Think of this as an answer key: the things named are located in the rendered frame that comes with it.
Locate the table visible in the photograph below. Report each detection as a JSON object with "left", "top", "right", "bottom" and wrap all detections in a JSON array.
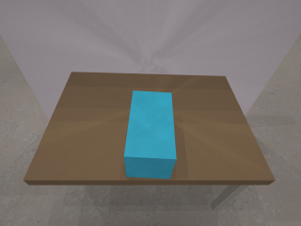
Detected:
[{"left": 24, "top": 72, "right": 276, "bottom": 210}]

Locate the carton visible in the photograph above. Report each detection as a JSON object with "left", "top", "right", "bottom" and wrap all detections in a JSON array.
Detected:
[{"left": 123, "top": 90, "right": 177, "bottom": 179}]

